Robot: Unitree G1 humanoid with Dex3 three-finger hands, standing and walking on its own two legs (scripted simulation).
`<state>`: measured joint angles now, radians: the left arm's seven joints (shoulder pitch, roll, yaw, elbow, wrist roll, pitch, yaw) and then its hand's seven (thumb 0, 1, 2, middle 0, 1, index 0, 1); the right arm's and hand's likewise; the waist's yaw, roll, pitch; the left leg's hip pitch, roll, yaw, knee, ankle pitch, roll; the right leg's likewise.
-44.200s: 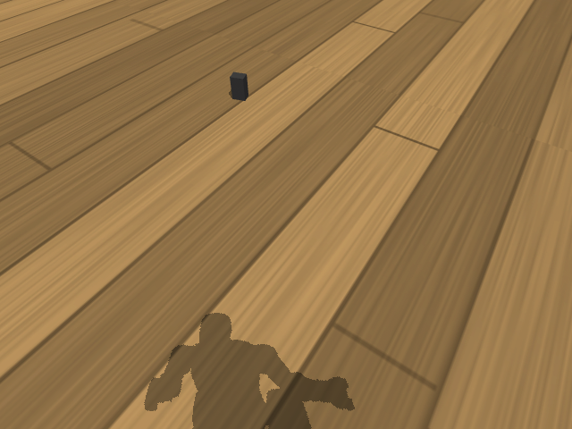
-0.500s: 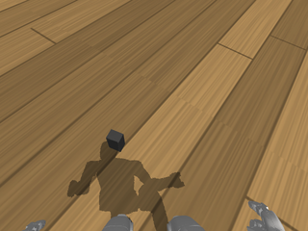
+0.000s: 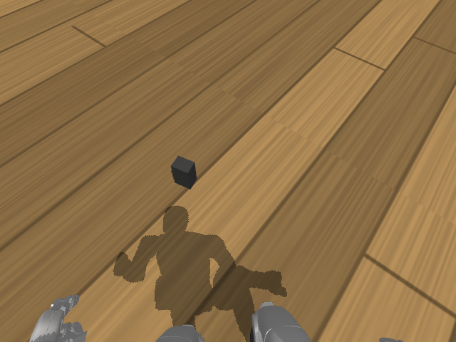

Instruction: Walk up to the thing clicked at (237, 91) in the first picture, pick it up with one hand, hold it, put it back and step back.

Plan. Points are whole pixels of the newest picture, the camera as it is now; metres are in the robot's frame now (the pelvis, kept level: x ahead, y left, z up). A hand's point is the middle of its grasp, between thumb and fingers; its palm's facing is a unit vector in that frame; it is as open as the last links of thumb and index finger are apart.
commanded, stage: step back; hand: left
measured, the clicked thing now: (184, 173) +0.84 +0.19 -0.68
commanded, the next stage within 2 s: stand in 1.46 s
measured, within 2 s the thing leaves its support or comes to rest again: neither
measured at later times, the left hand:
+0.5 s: hand out of the picture -0.10 +0.24 -0.12, palm faces -0.03 -0.90 -0.44, open 7.4 cm
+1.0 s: hand out of the picture -0.16 +0.23 -0.13, palm faces +0.07 -0.93 -0.36, open 7.4 cm
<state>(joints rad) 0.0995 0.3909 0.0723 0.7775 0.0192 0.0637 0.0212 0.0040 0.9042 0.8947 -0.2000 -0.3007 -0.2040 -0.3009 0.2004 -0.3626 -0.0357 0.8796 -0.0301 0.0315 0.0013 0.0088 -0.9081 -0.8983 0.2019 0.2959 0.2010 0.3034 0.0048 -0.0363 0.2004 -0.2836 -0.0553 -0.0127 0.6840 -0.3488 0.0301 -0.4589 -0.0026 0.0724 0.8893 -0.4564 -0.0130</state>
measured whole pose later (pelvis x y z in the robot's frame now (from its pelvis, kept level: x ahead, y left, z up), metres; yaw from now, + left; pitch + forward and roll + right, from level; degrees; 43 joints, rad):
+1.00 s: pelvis -0.20 -0.03 +0.01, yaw +2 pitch -3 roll -1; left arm 0.23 0.33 0.06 1.01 0.04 -0.04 -0.02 0.00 0.90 0.89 -0.20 -0.30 -0.21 -0.30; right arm 0.22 -0.39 -0.05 1.00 -0.03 0.00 0.03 0.01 -0.91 -0.90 0.20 0.30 0.20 0.30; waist 0.04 0.04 0.04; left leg -0.33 0.00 -0.06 0.76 -0.46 0.02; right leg -0.25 -0.01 -0.04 0.55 -0.26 -0.03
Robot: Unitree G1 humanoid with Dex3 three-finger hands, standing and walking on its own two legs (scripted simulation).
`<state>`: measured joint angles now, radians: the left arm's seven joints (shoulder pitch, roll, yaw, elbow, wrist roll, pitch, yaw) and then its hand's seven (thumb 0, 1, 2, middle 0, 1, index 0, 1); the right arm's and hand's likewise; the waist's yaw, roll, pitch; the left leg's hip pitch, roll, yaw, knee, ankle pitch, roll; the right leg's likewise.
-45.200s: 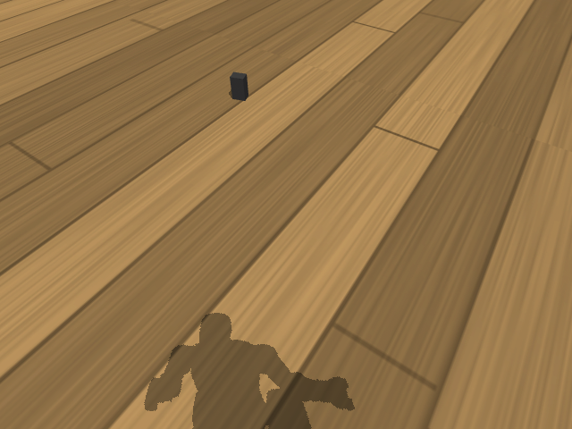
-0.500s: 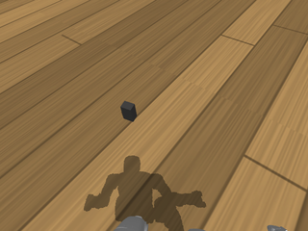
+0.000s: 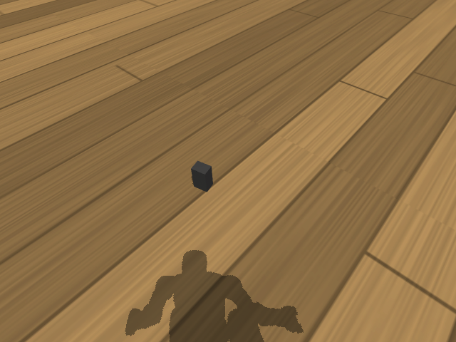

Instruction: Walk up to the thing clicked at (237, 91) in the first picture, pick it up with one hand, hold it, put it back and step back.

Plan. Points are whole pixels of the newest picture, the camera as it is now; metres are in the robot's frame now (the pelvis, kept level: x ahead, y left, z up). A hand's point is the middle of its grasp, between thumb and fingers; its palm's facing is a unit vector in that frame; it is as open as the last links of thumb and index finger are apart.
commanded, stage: step back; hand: left
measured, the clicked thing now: (202, 176) +1.04 +0.19 -0.69
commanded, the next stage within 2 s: stand in 0.46 s
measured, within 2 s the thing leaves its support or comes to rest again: neither
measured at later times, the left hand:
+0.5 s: hand (94, 341) +0.16 +0.28 -0.14, palm faces -0.01 -0.93 -0.37, open 7.4 cm
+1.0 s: hand out of the picture +0.11 +0.25 -0.14, palm faces -0.04 -0.94 -0.33, open 7.4 cm
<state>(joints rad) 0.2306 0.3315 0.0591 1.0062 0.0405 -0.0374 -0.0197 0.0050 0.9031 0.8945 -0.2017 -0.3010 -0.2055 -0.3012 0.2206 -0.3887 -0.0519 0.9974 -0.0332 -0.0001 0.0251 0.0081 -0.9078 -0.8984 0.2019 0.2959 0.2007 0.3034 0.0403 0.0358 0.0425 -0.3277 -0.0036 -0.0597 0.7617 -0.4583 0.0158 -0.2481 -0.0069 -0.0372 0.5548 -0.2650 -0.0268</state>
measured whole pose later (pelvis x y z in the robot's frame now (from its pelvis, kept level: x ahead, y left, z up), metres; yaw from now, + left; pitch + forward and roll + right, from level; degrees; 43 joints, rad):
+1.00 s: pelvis +0.03 +0.01 +0.02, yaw -1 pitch -2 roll +0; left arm 0.08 0.34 0.00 1.16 0.01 -0.02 -0.01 0.00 0.91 0.89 -0.20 -0.30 -0.20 -0.30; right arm 0.09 -0.35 -0.01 1.16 -0.01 -0.02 0.02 0.01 -0.91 -0.90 0.20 0.30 0.20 0.30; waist 0.00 0.01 0.06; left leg -0.11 0.02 0.00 0.30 -0.16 -0.02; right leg -0.11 0.00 0.00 0.32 -0.18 0.00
